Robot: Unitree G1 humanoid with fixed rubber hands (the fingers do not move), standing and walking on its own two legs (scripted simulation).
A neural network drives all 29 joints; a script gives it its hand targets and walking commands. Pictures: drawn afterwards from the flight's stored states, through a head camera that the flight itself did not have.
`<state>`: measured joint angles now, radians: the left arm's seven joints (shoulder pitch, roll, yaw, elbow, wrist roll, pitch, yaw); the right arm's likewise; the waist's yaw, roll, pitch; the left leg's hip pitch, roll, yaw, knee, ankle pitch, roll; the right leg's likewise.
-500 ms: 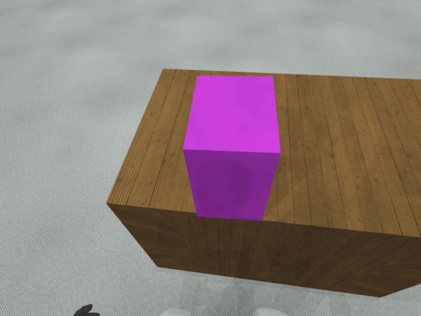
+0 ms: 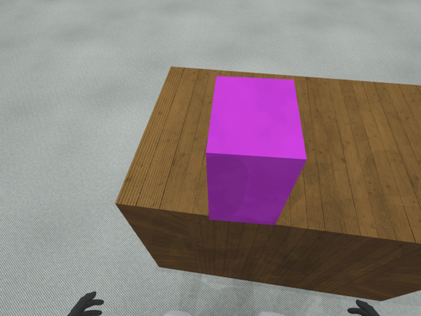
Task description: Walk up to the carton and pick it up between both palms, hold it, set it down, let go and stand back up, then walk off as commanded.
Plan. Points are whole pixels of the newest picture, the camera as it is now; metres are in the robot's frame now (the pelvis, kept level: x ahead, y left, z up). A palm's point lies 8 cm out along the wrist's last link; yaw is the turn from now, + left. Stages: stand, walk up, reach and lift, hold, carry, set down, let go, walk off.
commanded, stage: walk up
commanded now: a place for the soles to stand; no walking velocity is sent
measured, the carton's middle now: (247, 156) +0.43 -0.06 +0.01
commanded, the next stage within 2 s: reach and lift in 1.46 s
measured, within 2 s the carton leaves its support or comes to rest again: neither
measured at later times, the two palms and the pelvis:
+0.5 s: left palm out of the picture +0.10 +0.30 -0.11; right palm out of the picture +0.08 -0.28 -0.11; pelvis +0.00 +0.01 +0.00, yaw +0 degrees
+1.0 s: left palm out of the picture +0.07 +0.29 -0.10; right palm out of the picture +0.07 -0.29 -0.11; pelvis -0.02 +0.00 +0.00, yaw +0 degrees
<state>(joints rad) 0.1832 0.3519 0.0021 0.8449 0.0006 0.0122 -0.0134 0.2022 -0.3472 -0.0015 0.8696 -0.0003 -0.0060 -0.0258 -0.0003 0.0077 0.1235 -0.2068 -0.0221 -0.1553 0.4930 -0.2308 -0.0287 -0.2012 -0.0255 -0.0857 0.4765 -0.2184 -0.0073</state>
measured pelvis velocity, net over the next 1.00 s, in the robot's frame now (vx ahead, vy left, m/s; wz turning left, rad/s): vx -0.02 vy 0.00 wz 0.00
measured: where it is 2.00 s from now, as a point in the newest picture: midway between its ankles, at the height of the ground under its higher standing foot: outside the picture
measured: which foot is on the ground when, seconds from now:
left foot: down 0.00-1.00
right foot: down 0.00-1.00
